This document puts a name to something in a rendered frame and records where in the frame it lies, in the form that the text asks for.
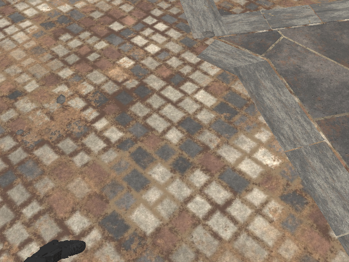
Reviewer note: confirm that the robot left hand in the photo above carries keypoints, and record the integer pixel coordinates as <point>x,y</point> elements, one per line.
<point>55,251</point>

